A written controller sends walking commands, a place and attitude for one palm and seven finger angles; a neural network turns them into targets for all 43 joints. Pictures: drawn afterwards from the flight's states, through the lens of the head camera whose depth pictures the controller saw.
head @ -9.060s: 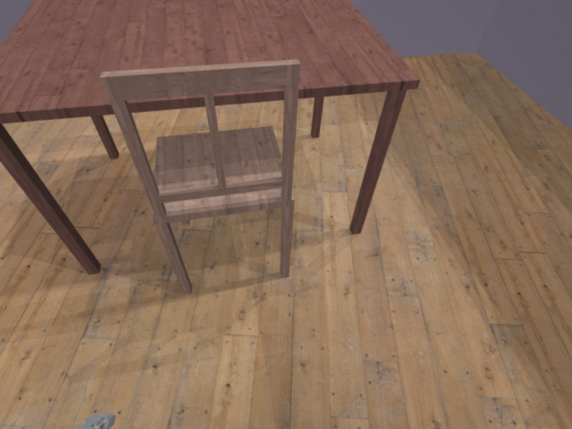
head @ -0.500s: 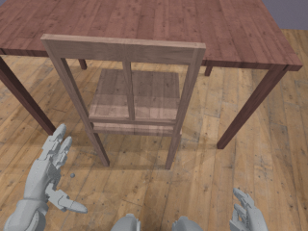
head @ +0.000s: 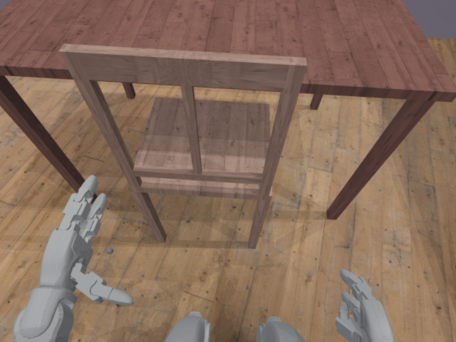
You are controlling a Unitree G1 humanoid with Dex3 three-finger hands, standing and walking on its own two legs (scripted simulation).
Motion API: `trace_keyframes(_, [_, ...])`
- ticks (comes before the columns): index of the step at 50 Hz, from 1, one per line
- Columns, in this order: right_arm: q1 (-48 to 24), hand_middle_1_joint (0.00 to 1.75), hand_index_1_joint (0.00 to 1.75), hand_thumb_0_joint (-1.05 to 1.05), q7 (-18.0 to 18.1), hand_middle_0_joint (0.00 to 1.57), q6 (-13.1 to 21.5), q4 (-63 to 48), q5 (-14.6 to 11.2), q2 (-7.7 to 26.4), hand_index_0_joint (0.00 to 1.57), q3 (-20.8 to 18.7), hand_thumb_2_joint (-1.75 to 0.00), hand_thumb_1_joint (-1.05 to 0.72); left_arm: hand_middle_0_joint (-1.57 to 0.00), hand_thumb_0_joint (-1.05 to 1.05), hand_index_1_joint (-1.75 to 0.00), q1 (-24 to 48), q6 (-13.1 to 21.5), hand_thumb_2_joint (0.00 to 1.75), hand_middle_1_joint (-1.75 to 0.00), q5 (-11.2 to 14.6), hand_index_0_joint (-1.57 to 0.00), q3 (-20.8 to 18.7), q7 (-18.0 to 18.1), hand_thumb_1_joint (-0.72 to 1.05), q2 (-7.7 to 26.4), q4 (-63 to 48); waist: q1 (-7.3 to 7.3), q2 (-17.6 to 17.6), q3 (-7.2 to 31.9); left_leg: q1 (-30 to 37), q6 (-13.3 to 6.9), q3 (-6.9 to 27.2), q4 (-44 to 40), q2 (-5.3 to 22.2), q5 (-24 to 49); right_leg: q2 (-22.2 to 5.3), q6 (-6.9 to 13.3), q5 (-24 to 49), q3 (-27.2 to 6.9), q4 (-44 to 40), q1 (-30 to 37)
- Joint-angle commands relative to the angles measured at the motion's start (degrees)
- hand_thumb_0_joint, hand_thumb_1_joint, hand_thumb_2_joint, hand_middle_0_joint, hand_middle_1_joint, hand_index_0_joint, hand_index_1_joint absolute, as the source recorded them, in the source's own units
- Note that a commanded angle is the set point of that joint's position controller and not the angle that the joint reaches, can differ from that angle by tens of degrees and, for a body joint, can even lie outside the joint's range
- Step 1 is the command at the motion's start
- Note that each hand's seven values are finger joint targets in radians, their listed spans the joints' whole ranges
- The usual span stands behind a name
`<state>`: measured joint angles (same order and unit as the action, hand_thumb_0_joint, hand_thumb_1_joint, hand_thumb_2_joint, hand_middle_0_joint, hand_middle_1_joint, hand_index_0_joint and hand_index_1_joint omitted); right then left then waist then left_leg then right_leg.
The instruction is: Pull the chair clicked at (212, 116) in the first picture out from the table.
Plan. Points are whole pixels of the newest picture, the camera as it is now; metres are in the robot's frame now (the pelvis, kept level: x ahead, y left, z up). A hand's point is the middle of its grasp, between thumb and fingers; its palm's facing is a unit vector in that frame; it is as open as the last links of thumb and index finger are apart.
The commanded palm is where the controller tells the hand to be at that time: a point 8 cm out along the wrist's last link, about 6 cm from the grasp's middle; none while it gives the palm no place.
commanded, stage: aim the fingers beside a spindle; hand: left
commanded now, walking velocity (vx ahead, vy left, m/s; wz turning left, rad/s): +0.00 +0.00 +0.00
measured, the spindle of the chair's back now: (193, 135) +0.53 +0.10 +0.00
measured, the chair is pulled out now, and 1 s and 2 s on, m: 0.00 0.00 0.00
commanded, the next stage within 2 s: none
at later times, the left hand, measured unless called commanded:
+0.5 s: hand (152, 230) +0.29 +0.15 +0.02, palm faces -0.06 -1.00 -0.03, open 16.9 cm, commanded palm +0.28 +0.20 +0.02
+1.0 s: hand (182, 206) +0.35 +0.11 +0.00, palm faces -0.06 -1.00 -0.04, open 16.9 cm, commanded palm +0.33 +0.16 +0.00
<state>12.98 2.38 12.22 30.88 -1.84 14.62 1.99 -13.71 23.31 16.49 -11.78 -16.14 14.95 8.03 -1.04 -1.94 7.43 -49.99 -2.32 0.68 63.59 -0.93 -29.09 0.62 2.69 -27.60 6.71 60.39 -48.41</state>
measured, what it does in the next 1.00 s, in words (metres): stands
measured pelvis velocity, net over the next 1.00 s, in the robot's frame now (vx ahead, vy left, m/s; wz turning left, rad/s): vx -0.01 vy -0.01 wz -0.02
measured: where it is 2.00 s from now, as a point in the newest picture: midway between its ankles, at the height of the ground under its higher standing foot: outside the picture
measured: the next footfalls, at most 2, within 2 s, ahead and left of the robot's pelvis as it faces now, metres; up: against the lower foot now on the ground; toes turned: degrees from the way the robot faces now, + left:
none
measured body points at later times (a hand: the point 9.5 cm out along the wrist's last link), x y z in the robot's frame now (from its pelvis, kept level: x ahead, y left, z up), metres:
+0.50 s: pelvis +0.00 +0.00 -0.01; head +0.09 +0.00 +0.43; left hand +0.29 +0.20 +0.03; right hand +0.16 -0.25 -0.11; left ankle +0.02 +0.09 -0.66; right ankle +0.02 -0.10 -0.66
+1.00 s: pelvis -0.01 -0.01 -0.03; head +0.10 -0.01 +0.41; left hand +0.35 +0.16 +0.01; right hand +0.13 -0.26 -0.14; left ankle +0.02 +0.09 -0.66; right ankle +0.02 -0.10 -0.66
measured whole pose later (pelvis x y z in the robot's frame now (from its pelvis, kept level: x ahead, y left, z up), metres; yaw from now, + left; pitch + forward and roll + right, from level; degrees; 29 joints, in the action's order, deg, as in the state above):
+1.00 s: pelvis -0.01 -0.01 -0.03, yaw -1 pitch +21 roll -1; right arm 12.3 -0.3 5.1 32.7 -0.2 14.4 0.8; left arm 11.1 25.4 7.6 -3.2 -2.8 9.5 24.2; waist -2.9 -1.7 8.4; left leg -60.4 -1.8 -0.9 70.6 -0.7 -30.9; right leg 0.4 3.5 -29.9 5.5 69.3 -60.2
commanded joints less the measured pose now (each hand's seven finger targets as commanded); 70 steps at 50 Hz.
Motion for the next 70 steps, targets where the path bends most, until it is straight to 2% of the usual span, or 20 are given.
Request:
trace_keyframes(1, [-0.46, 0.3, 0.3, 0.0, 0.89, 0.2, 3.36, -7.82, 0.03, 8.46, 0.2, -3.84, -0.9, -0.9, -0.06, 0.0, -0.08, 10.43, 3.13, 0.3, -0.08, -0.22, -0.06, -1.22, -1.0, -0.5, 7.3, -11.21, -1.94, -1.0, 14.22, 7.92, 0.7, 2.78, -8.04, 0.77, 12.53, -0.39, -1.23, 8.61, -5.1, -8.61, 7.45])
trace_keyframes(6, [-0.52, 0.3, 0.3, 0.0, 0.4, 0.2, 3.04, -7.87, 0.47, 7.8, 0.2, -3.92, -0.9, -0.9, -0.06, 0.0, -0.08, 9.97, 3.76, 0.3, -0.08, -0.98, -0.06, -2.63, 2.04, -0.5, 7.65, -12.14, -0.19, -1.82, 17.7, 9.18, 1.08, 2.5, -7.82, 0.74, 17.71, -0.47, -1.04, 13.71, -4.7, -6.62, 9.29])
trace_keyframes(8, [-0.69, 0.3, 0.3, 0.0, -0.1, 0.2, 2.45, -7.68, 0.68, 7.66, 0.2, -3.73, -0.9, -0.9, -0.06, 0.0, -0.08, 10.33, 3.46, 0.3, -0.08, -1.46, -0.06, -2.74, 3.38, -0.5, 7.5, -10.59, -0.16, -2.33, 16.94, 8.16, 1.14, 2.35, -7.61, 0.66, 17.97, -0.5, -1.0, 14.31, -4.74, -6.25, 9.0])
trace_keyframes(10, [-0.71, 0.3, 0.3, 0.0, -0.49, 0.2, 1.8, -7.86, 0.71, 7.57, 0.2, -3.99, -0.9, -0.9, -0.06, 0.0, -0.08, 8.47, 3.19, 0.3, -0.08, -1.76, -0.06, -3.08, 4.21, -0.5, 6.81, -8.61, 0.18, -0.36, 16.98, 6.98, 1.21, 1.96, -7.45, 0.6, 17.57, -0.53, -1.15, 14.79, -4.85, -5.97, 9.71])
trace_keyframes(18, [-0.45, 0.3, 0.3, 0.0, -0.99, 0.2, 0.51, -8.32, 0.79, 7.83, 0.2, -4.21, -0.9, -0.9, -0.06, 0.0, -0.08, 14.43, 3.59, 0.3, -0.08, -3.23, -0.06, 3.61, 4.91, -0.5, 2.58, -9.93, -1.9, 0.39, 17.49, 6.61, 0.83, 2.17, -6.07, 0.87, 16.51, -0.57, -1.28, 14.26, -5.05, -5.23, 6.93])
trace_keyframes(22, [-0.35, 0.3, 0.3, 0.0, -0.91, 0.2, 0.03, -7.41, 1.03, 7.86, 0.2, -4.3, -0.9, -0.9, -0.06, 0.0, -0.08, 17.63, 5.04, 0.3, -0.08, -4.3, -0.06, 2.48, 6.87, -0.5, 3.75, -8.44, -1.73, 0.94, 16.94, 5.31, 0.95, 2.45, -5.37, 0.99, 15.19, -0.43, -1.1, 12.38, -5.13, -4.17, 4.99])
trace_keyframes(26, [-0.61, 0.3, 0.3, 0.0, -1.25, 0.2, -0.73, -6.89, 1.25, 7.59, 0.2, -4.22, -0.9, -0.9, -0.06, 0.0, -0.08, 22.21, 5.45, 0.3, -0.08, -5.66, -0.06, 3.67, 8.7, -0.5, 2.59, -6.4, -1.83, -0.55, 18.01, 5.25, 1.09, 2.5, -4.83, 0.85, 14.15, -0.6, -0.99, 11.19, -5.15, -3.24, 3.53])
trace_keyframes(30, [-0.64, 0.3, 0.3, 0.0, -1.7, 0.2, -1.74, -7.32, 1.35, 7.31, 0.2, -4.29, -0.9, -0.9, -0.06, 0.0, -0.08, 21.5, 4.72, 0.3, -0.08, -6.05, -0.06, 3.5, 9.53, -0.5, 2.39, -5.48, -0.64, -1.13, 22.07, 5.46, 1.02, 1.81, -4.28, 0.53, 16.07, -0.69, -0.96, 13.99, -5.91, -2.81, 6.31])
trace_keyframes(33, [-0.55, 0.3, 0.3, 0.0, -2.01, 0.2, -2.64, -7.53, 1.18, 7.41, 0.2, -4.22, -0.9, -0.9, -0.06, 0.0, -0.08, 21.6, 3.89, 0.3, -0.08, -6.32, -0.06, 4.55, 9.87, -0.5, 1.27, -2.87, -1.08, 0.7, 20.76, 4.05, 1.03, 1.84, -4.32, 0.65, 15.35, -0.6, -1.08, 13.9, -5.7, -2.83, 6.13])
trace_keyframes(37, [-0.52, 0.3, 0.3, 0.0, -1.87, 0.2, -3.44, -6.74, 1.14, 7.54, 0.2, -4.01, -0.9, -0.9, -0.06, 0.0, -0.08, 28.4, 4.16, 0.3, -0.08, -6.8, -0.06, 5.31, 10.81, -0.5, 0.99, 0.06, -2.62, 3.12, 17.96, 0.75, 0.62, 1.79, -3.31, 0.58, 10.84, -0.63, -1.29, 9.63, -6.31, -3.46, 3.96])
trace_keyframes(42, [-0.34, 0.3, 0.3, 0.0, -1.88, 0.2, -3.78, -5.99, 1.36, 7.38, 0.2, -4.12, -0.9, -0.9, -0.06, 0.0, -0.08, 35.09, 6.13, 0.3, -0.08, -7.83, -0.06, 6.02, 12.02, -0.5, 0.83, 0.93, -2.75, 0.14, 20.34, 1.53, 0.61, 1.74, -2.17, 0.45, 11.31, -0.75, -1.03, 9.87, -6.8, -2.37, 2.7])
trace_keyframes(43, [-0.02, 0.3, 0.3, 0.0, -2.02, 0.2, -3.94, -5.83, 1.49, 7.35, 0.2, -4.18, -0.9, -0.9, -0.06, 0.0, -0.08, 34.41, 6.3, 0.3, -0.08, -8.07, -0.06, 5.37, 12.33, -0.5, 1.03, 1.63, -2.14, 0.05, 21.5, 1.9, 0.74, 1.77, -2.2, 0.49, 11.96, -0.77, -0.97, 10.5, -6.67, -1.97, 3.16])
trace_keyframes(45, [0.03, 0.3, 0.3, 0.0, -2.26, 0.2, -4.19, -5.49, 1.63, 7.22, 0.2, -4.15, -0.9, -0.9, -0.06, 0.0, -0.08, 37.44, 6.56, 0.3, -0.08, -8.5, -0.06, 7.24, 12.85, -0.5, -0.5, 2.21, -2.84, -0.77, 22.54, 2.56, 0.73, 1.92, -1.75, 0.49, 12.47, -0.78, -1.01, 11.01, -6.57, -1.51, 2.2])
trace_keyframes(52, [1.26, 0.3, 0.3, 0.0, -2.8, 0.2, -5.77, -5.09, 1.75, 7.39, 0.2, -4.41, -0.9, -0.9, -0.06, 0.0, -0.08, 37.47, 5.6, 0.3, -0.08, -9.2, -0.06, 4.93, 14.39, -0.5, 0.48, 9.28, -2.41, 2.97, 23.52, -1.54, 0.57, 1.15, -0.57, 0.15, 13.57, -0.8, -1.15, 14.33, -7.48, -0.76, 5.01])
trace_keyframes(59, [2.3, 0.3, 0.3, 0.0, -3.04, 0.2, -6.6, -3.95, 2.0, 7.06, 0.2, -4.48, -0.9, -0.9, -0.06, 0.0, -0.08, 48.44, 8.11, 0.3, -0.08, -10.24, -0.06, 6.09, 15.92, -0.5, -0.3, 10.48, -4.25, 2.04, 24.5, -2.79, 0.43, 1.0, 1.02, 0.24, 12.19, -0.91, -1.32, 13.23, -8.18, 0.06, 2.92])
trace_keyframes(62, [3.04, 0.3, 0.3, 0.0, -3.32, 0.2, -6.64, -3.68, 2.29, 7.13, 0.2, -4.74, -0.9, -0.9, -0.06, 0.0, -0.08, 49.06, 8.92, 0.3, -0.08, -10.59, -0.06, 7.08, 16.34, -0.5, -1.44, 10.96, -4.14, -0.32, 26.9, -0.59, 0.49, 1.33, 1.37, 0.31, 14.88, -0.62, -1.06, 15.35, -7.6, 1.2, 2.04])
trace_keyframes(65, [3.68, 0.3, 0.3, 0.0, -3.78, 0.2, -7.33, -3.19, 2.41, 7.19, 0.2, -4.87, -0.9, -0.9, -0.06, 0.0, -0.08, 49.23, 8.47, 0.3, -0.08, -10.96, -0.06, 7.79, 16.86, -0.5, -2.88, 13.83, -4.65, 1.29, 27.41, -1.1, 0.5, 1.32, 1.71, 0.33, 15.05, -0.62, -1.28, 15.8, -7.41, 1.36, 1.73])
trace_keyframes(67, [3.9, 0.3, 0.3, 0.0, -3.81, 0.2, -7.97, -3.53, 2.42, 7.48, 0.2, -4.88, -0.9, -0.9, -0.06, 0.0, -0.08, 46.33, 7.75, 0.3, -0.08, -11.4, -0.06, 4.37, 17.45, -0.5, 0.31, 16.51, -3.36, 1.65, 27.21, -3.24, 0.49, 0.83, 1.48, 0.06, 14.47, -0.55, -1.15, 15.98, -7.79, 1.36, 3.38])
trace_keyframes(69, [3.72, 0.3, 0.3, 0.0, -4.13, 0.2, -8.69, -4.2, 2.32, 7.19, 0.2, -4.76, -0.9, -0.9, -0.06, 0.0, -0.08, 44.75, 7.15, 0.3, -0.08, -11.68, -0.06, 4.1, 17.75, -0.5, -0.08, 17.04, -2.65, 1.66, 26.95, -3.44, 0.67, 0.61, 0.78, -0.06, 14.63, -0.64, -1.07, 16.61, -7.68, 1.45, 4.04])
trace_keyframes(70, [3.8, 0.3, 0.3, 0.0, -4.3, 0.2, -9.02, -4.46, 2.24, 7.01, 0.2, -4.66, -0.9, -0.9, -0.06, 0.0, -0.08, 44.94, 6.9, 0.3, -0.08, -11.68, -0.06, 4.85, 17.8, -0.5, -0.96, 17.31, -3.0, 2.5, 26.12, -3.84, 0.58, 0.42, 0.66, -0.11, 13.92, -0.61, -1.14, 16.19, -7.71, 0.98, 4.26])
